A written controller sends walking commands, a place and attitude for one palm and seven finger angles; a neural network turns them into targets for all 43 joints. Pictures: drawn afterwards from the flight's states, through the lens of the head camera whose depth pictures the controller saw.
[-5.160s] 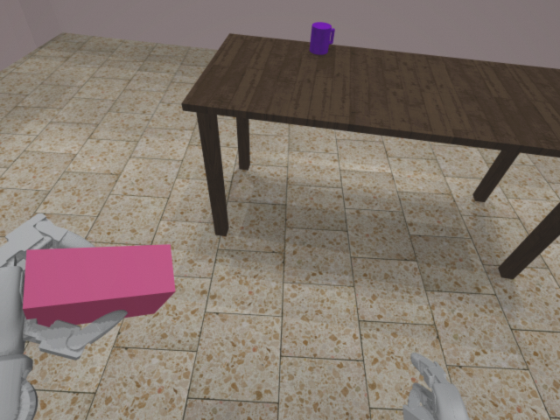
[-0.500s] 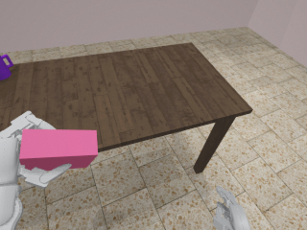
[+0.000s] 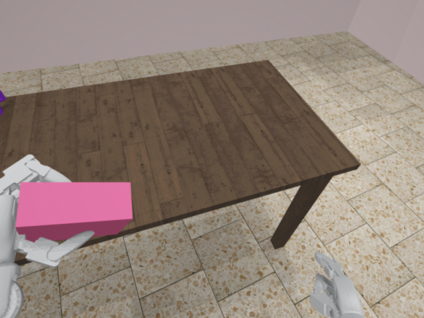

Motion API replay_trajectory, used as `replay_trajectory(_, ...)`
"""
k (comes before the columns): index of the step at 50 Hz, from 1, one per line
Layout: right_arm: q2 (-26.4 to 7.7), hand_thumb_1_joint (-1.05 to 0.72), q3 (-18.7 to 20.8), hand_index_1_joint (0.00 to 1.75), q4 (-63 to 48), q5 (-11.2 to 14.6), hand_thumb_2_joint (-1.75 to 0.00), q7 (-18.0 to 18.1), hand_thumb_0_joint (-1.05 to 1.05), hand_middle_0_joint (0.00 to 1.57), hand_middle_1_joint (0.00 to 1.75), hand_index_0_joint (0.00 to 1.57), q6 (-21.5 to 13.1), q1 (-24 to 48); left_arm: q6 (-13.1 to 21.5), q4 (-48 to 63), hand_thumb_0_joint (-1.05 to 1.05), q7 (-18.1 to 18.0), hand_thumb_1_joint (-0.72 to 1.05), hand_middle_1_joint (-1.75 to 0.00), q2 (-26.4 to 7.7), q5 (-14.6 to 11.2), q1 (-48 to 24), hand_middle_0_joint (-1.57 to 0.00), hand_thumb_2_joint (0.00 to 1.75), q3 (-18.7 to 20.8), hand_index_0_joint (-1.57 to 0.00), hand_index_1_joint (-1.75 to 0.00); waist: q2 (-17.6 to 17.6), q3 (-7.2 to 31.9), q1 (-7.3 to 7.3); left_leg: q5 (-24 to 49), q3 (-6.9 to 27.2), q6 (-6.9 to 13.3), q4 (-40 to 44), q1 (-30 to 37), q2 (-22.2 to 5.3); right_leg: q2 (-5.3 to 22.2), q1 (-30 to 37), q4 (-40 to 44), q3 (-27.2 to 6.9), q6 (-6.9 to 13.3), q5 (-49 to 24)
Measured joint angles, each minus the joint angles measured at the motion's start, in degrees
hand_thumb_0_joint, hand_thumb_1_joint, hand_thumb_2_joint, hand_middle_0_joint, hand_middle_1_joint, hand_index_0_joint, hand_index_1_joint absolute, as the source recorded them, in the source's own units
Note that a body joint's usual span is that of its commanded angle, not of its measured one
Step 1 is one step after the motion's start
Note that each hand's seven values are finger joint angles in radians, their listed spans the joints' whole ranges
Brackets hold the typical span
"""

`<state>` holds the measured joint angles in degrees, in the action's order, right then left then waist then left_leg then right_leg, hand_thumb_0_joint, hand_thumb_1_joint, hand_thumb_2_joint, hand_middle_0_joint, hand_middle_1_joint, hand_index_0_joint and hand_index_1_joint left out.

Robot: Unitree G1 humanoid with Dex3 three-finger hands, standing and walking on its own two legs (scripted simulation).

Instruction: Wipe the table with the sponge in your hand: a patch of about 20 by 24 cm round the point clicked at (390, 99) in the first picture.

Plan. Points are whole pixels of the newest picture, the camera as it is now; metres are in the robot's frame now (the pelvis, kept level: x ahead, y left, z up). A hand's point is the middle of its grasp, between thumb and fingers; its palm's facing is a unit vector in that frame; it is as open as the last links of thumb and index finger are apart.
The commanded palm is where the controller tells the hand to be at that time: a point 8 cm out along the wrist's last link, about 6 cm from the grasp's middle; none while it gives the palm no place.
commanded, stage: shuffle to correct the standing spot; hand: left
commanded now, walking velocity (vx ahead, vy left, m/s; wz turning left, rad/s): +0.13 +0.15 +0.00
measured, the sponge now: (93, 211) +0.24 +0.20 +0.13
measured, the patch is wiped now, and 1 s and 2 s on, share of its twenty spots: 0.00 0.00 0.00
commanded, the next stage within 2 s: come to a stop and stand still in 0.78 s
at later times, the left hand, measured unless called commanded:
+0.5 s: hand (41, 182) +0.26 +0.27 +0.16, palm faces +0.31 -0.84 -0.45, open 9.8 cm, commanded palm +0.19 +0.32 +0.18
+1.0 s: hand (13, 151) +0.29 +0.32 +0.18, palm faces +0.28 -0.86 -0.43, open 9.8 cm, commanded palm +0.24 +0.38 +0.18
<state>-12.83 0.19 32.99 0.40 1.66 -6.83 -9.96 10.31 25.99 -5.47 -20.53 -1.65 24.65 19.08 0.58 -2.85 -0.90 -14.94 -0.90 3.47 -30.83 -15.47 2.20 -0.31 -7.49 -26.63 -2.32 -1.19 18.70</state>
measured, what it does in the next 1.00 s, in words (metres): steps to the left: right foot, then left foot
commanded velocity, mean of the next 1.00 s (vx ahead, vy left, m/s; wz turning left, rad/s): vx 0.12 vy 0.09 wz -0.03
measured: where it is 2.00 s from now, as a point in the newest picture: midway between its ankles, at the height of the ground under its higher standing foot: outside the picture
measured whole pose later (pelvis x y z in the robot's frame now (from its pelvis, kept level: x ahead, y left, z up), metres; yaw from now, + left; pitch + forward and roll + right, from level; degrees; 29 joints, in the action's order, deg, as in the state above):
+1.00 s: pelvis +0.06 +0.11 -0.01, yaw -4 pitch -4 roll +3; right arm -12.9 3.6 33.5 0.4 2.7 -8.1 -9.0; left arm 13.8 33.6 -6.3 -24.5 -1.3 24.4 21.6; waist 5.0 -7.4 -0.5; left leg -13.8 -1.7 -2.9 -31.4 -14.0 -2.3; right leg 6.3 -17.4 -42.5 0.4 -1.2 22.0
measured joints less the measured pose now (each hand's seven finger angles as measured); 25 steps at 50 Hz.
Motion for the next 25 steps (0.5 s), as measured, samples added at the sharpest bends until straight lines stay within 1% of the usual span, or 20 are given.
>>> replay_trajectory(3, -0.03, -0.90, 0.25, 0.30, -0.53, 0.26, -0.90, -0.16, 0.01, 0.21, 0.30, 0.20, 0.46, 0.19, 1.14, 2.16, 0.00, -0.02, -0.45, -1.34, -1.51, -0.44, 0.73, -0.79, 0.99, 1.08, -0.77, -1.34, 0.61, -0.32, 0.18, -1.38, -0.45, 0.48, -1.45, 0.05, 0.79, 0.81, -1.10, -3.80, -0.04, -0.01, 2.02)
replay_trajectory(5, 0.06, -0.90, 0.35, 0.30, -0.82, 0.36, -0.90, -0.24, 0.01, 0.21, 0.30, 0.20, 0.75, 0.26, 1.75, 2.54, 0.00, -0.07, -0.45, -1.34, -2.36, -0.70, 1.07, -0.79, 0.99, 2.14, -0.77, -1.34, 0.44, -0.45, 0.16, -2.06, -0.82, 0.81, -2.05, 0.19, 1.09, 1.44, -2.25, -6.87, 1.01, 0.34, 2.63)
replay_trajectory(7, 0.18, -0.90, 0.44, 0.30, -1.12, 0.47, -0.90, -0.39, 0.01, 0.20, 0.30, 0.20, 0.94, -0.22, 1.98, 2.17, 0.00, -0.01, -0.45, -1.34, -2.70, -0.76, 1.29, -0.79, 0.99, 2.94, -0.77, -1.34, -0.32, -0.08, 0.08, -2.77, -0.98, 0.99, -2.76, 0.04, 1.13, 1.86, -2.05, -7.00, 2.22, 0.87, 3.23)
replay_trajectory(8, 0.21, -0.90, 0.39, 0.30, -1.16, 0.56, -0.90, -0.45, 0.01, 0.20, 0.30, 0.20, 1.00, -0.55, 2.03, 1.84, 0.00, 0.03, -0.45, -1.34, -2.73, -0.75, 1.35, -0.79, 0.99, 3.25, -0.77, -1.34, -0.83, 0.24, 0.06, -3.20, -0.93, 1.01, -3.35, -0.32, 1.08, 1.91, -1.40, -5.69, 2.56, 0.77, 3.74)
replay_trajectory(10, 0.11, -0.90, 0.30, 0.30, -0.82, 0.80, -0.90, -0.63, 0.01, 0.20, 0.30, 0.20, 1.34, -0.99, 2.29, 0.93, 0.00, 0.00, -0.45, -1.34, -2.37, -0.80, 1.15, -0.79, 0.99, 3.41, -0.77, -1.34, -2.13, 0.73, 0.10, -4.06, -0.56, 0.89, -5.54, -1.76, 0.63, 1.57, -0.83, -3.94, 3.08, -0.71, 4.07)
replay_trajectory(12, 0.15, -0.90, 0.40, 0.30, 0.01, 0.97, -0.90, -0.98, 0.01, 0.20, 0.30, 0.20, 1.93, -1.39, 2.47, 0.26, 0.00, -0.20, -0.45, -1.34, -1.93, -0.80, 0.43, -0.79, 0.99, 2.89, -0.77, -1.34, -2.31, 0.25, 0.16, -2.67, -0.89, -0.01, -10.13, -3.92, 0.48, 1.75, -0.39, -4.01, 3.63, -0.98, 3.99)
replay_trajectory(13, 0.16, -0.90, 0.38, 0.30, 0.46, 1.09, -0.90, -1.18, 0.01, 0.21, 0.30, 0.20, 2.19, -1.71, 2.57, 0.23, 0.00, -0.36, -0.45, -1.34, -1.69, -0.73, 0.11, -0.79, 0.99, 2.55, -0.77, -1.34, -1.87, -0.13, -0.03, -3.55, -1.22, -0.36, -11.94, -4.66, 0.52, 2.14, -0.07, -4.30, 3.69, -1.02, 4.26)
replay_trajectory(14, 0.16, -0.90, 0.31, 0.30, 0.85, 1.16, -0.90, -1.37, 0.01, 0.21, 0.30, 0.20, 2.45, -2.03, 2.79, 0.37, 0.00, -0.52, -0.45, -1.34, -1.40, -0.69, 0.06, -0.79, 0.99, 2.34, -0.77, -1.34, -1.24, -0.45, -0.26, -4.91, -1.49, -0.35, -11.93, -4.93, 0.49, 2.62, 0.09, -4.83, 3.57, -1.20, 4.71)
replay_trajectory(15, 0.15, -0.90, 0.19, 0.30, 1.08, 1.14, -0.90, -1.55, 0.01, 0.21, 0.30, 0.20, 2.64, -2.25, 2.99, 0.77, 0.00, -0.65, -0.45, -1.34, -1.08, -0.74, 0.36, -0.79, 0.99, 2.42, -0.77, -1.34, -0.50, -0.78, -0.43, -4.30, -1.63, -0.10, -9.00, -4.33, 0.41, 3.16, -0.08, -5.98, 3.20, -1.49, 5.45)
replay_trajectory(16, 0.04, -0.90, 0.13, 0.30, 1.19, 1.05, -0.90, -1.63, 0.01, 0.21, 0.30, 0.20, 2.66, -2.19, 3.09, 1.31, 0.00, -0.73, -0.45, -1.34, -0.67, -0.85, 0.82, -0.79, 0.99, 2.71, -0.77, -1.34, 0.00, -1.33, -0.45, -1.14, -1.59, 0.51, -5.78, -3.27, 0.43, 3.60, -0.99, -8.75, 2.78, -1.52, 6.31)
replay_trajectory(17, 0.28, -0.90, 0.35, 0.30, 1.52, 0.89, -0.90, -1.58, 0.01, 0.21, 0.30, 0.20, 2.68, -1.60, 2.92, 1.47, 0.00, -0.78, -0.45, -1.34, -0.28, -0.84, 0.95, -0.79, 0.99, 2.98, -0.77, -1.34, 0.86, -2.37, -0.62, -0.75, -2.59, 1.13, -5.72, -2.60, 1.05, 4.47, -3.02, -13.80, 2.09, -0.93, 6.51)
replay_trajectory(18, 0.67, -0.90, 0.68, 0.30, 1.71, 0.64, -0.90, -1.48, 0.01, 0.21, 0.30, 0.20, 2.64, -0.95, 2.44, 1.47, 0.00, -0.86, -0.45, -1.34, 0.00, -0.44, 0.85, -0.79, 0.99, 3.05, -0.77, -1.34, 1.42, -3.57, -0.89, -1.38, -3.68, 1.66, -5.87, -1.69, 1.47, 4.65, -5.68, -20.59, 0.92, -0.15, 7.25)
replay_trajectory(19, 1.08, -0.90, 0.89, 0.30, 1.74, 0.32, -0.90, -1.41, 0.01, 0.21, 0.30, 0.20, 2.49, -0.51, 2.08, 1.22, 0.00, -0.84, -0.45, -1.34, 0.03, -0.04, 0.82, -0.79, 0.99, 2.94, -0.77, -1.34, 1.61, -4.33, -0.88, -1.96, -4.43, 2.07, -5.59, -0.76, 1.72, 4.19, -8.45, -27.20, 0.03, 0.52, 8.14)
replay_trajectory(21, 1.80, -0.90, 0.88, 0.30, 1.52, -0.23, -0.90, -1.40, 0.01, 0.21, 0.30, 0.20, 1.89, -0.47, 1.02, 0.97, 0.00, -0.53, -0.45, -1.34, -0.34, 0.36, 0.63, -0.79, 0.99, 2.23, -0.77, -1.34, 1.46, -4.59, -0.09, -1.90, -4.75, 2.57, -3.82, 0.64, 2.21, 3.20, -13.51, -36.52, 0.37, 1.23, 8.46)
replay_trajectory(23, 2.33, -0.90, 0.60, 0.30, 1.31, -0.29, -0.90, -1.49, 0.01, 0.20, 0.30, 0.20, 0.90, -0.93, 0.50, 1.58, 0.00, -0.25, -0.45, -1.34, -0.97, 0.65, 0.16, -0.79, 0.99, 1.69, -0.77, -1.34, 1.20, -4.34, 0.70, -0.56, -4.49, 2.75, -1.36, 1.50, 2.72, 2.74, -17.47, -40.04, 2.10, 1.38, 6.90)
replay_trajectory(25, 2.55, -0.90, 0.17, 0.30, 1.23, -0.25, -0.90, -1.47, 0.01, 0.21, 0.30, 0.20, 0.09, -1.41, 1.14, 2.83, 0.00, -0.05, -0.45, -1.34, -1.80, 0.66, 0.02, -0.79, 0.99, 1.88, -0.77, -1.34, 0.85, -3.93, 1.16, 0.74, -4.28, 2.98, 0.87, 1.95, 3.11, 2.66, -19.65, -37.93, 4.31, 1.47, 5.07)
